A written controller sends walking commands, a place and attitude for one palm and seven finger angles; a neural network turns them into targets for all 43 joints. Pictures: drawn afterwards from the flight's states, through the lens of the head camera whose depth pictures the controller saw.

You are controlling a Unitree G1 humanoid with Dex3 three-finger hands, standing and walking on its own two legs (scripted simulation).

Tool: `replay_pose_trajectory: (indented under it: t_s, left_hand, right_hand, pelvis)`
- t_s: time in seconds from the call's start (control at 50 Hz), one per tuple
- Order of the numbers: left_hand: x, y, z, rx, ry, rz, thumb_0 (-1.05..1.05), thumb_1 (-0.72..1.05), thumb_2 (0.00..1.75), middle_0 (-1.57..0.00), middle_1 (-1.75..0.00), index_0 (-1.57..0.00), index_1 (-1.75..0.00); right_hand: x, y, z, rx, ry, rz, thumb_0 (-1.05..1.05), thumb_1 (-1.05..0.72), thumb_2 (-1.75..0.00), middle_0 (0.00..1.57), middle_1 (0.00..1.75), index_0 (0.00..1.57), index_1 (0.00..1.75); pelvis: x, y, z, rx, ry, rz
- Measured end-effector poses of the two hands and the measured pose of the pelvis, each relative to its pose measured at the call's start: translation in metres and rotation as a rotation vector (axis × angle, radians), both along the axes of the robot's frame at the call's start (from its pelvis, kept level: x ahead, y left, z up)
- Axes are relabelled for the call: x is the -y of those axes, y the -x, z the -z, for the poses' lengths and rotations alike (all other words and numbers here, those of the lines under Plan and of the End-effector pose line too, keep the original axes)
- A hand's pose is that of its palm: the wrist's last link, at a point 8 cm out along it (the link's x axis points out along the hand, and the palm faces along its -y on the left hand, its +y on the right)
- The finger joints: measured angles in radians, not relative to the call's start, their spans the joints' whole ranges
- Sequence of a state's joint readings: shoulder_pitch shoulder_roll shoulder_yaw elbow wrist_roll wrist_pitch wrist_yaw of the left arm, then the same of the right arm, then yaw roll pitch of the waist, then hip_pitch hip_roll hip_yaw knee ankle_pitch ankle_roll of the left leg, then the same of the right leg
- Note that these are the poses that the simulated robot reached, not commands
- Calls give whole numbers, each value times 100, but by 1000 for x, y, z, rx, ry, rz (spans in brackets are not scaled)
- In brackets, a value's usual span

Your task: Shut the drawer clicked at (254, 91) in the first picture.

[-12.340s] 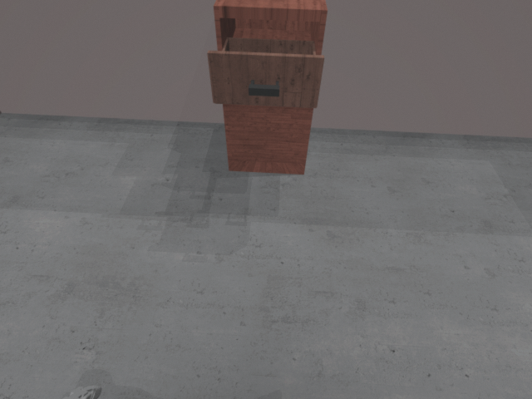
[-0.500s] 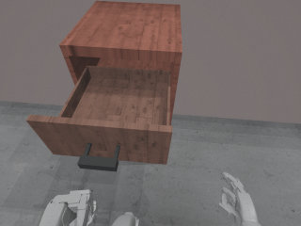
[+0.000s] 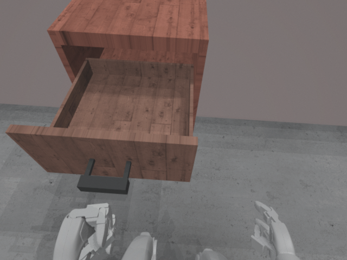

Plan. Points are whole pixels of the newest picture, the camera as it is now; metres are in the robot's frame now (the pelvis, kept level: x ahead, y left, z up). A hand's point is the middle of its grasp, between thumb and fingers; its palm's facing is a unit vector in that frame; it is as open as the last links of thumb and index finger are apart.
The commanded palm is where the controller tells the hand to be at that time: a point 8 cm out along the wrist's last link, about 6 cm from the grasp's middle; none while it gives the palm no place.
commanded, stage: bring the fist close to the handle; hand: left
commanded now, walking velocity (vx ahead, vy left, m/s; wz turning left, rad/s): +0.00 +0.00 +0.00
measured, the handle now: (107, 174) +0.29 +0.17 +0.04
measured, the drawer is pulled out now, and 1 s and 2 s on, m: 0.30 0.30 0.19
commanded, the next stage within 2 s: push the drawer shut in 0.60 s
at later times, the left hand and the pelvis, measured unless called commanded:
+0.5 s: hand (116, 226) +0.19 +0.12 +0.04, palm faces -0.02 -1.00 +0.00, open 3.2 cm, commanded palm +0.16 +0.18 +0.04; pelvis +0.00 +0.00 -0.01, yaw +0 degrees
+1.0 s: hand (116, 216) +0.21 +0.13 +0.04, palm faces -0.03 -1.00 -0.01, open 3.2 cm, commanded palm +0.20 +0.18 +0.04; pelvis +0.00 +0.00 -0.01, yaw +0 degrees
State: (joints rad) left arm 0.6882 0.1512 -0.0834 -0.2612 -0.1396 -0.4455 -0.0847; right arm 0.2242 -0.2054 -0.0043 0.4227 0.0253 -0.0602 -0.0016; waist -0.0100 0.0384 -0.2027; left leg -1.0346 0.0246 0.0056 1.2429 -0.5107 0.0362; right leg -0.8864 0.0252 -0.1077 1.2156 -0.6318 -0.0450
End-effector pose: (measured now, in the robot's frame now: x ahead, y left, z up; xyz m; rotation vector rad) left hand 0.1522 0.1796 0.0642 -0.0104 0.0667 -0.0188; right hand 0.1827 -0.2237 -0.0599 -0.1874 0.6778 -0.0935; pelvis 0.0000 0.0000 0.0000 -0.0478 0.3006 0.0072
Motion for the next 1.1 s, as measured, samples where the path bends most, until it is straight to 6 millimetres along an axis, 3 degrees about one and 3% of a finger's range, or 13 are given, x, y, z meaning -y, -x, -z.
replay_pose_trajectory:
  t_s: [0.26, 0.78, 1.1]
  left_hand:
    - [0, -17, 26, -2, -10, -6, 1, 90, 90, -140, -160, -140, -160]
    - [-1, -14, 21, 5, -8, -1, 1, 90, 90, -140, -160, -140, -160]
    - [-6, -43, 25, 29, -21, 22, 0, 88, 91, -140, -160, -140, -160]
  right_hand:
    - [0, -4, 16, -38, 8, -17, 1, -90, -90, 20, 30, 20, 30]
    - [2, -3, 17, -49, 10, -3, 1, -90, -90, 20, 30, 20, 30]
    - [2, 11, 18, -89, 30, -11, 1, -90, -90, 20, 30, 20, 30]
  pelvis:
    - [2, 0, 12, -38, 2, 4]
    - [1, 0, 11, -39, 5, 2]
    - [0, 2, 10, -38, 12, 2]
